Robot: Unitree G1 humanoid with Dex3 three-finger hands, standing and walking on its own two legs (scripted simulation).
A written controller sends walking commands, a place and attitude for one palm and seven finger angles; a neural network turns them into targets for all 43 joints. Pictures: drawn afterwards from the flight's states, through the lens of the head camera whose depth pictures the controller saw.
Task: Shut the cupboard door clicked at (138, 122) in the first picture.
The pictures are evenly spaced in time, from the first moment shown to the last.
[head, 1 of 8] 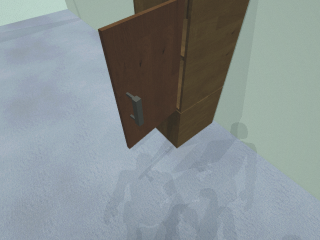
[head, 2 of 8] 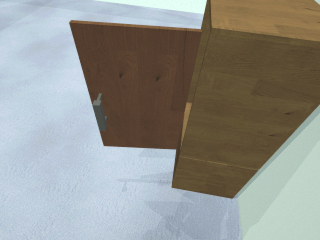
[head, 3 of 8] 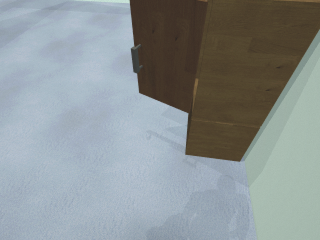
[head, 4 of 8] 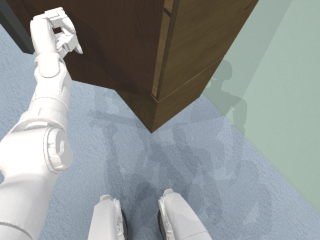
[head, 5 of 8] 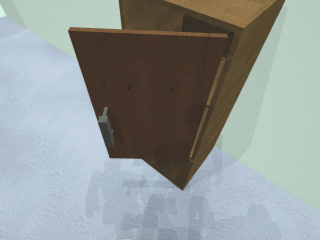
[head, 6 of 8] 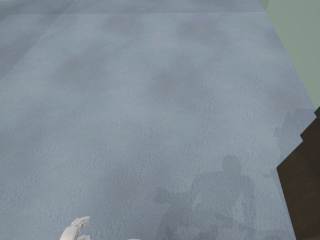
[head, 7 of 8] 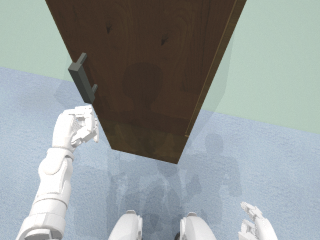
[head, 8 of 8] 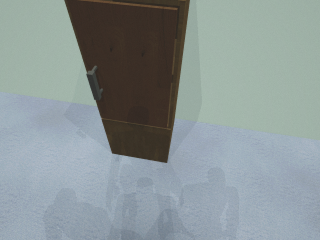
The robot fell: no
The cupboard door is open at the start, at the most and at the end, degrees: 98 98 0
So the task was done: yes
